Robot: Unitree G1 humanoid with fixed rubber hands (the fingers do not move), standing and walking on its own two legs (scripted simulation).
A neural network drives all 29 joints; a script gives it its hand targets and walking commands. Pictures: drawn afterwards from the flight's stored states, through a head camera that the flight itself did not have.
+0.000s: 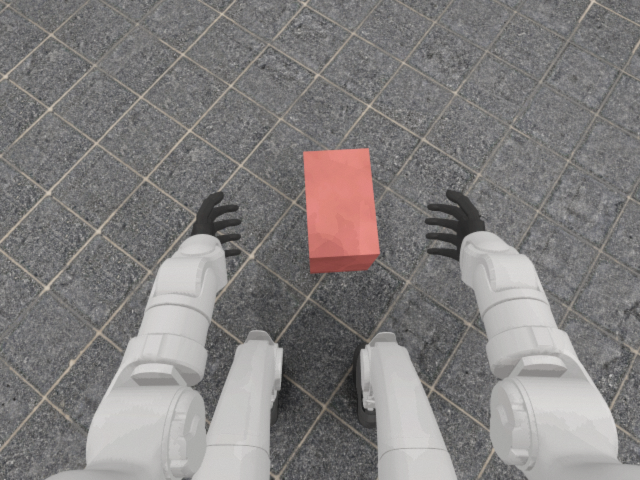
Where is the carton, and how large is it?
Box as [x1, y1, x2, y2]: [303, 148, 379, 273]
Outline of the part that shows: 368,148 303,152 310,273 367,269 379,253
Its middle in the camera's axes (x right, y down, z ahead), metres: +0.05 -0.06 +1.00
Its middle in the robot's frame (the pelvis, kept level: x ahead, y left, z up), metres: +0.57 -0.04 -0.56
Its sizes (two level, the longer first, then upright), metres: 0.264 0.160 0.216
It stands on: the floor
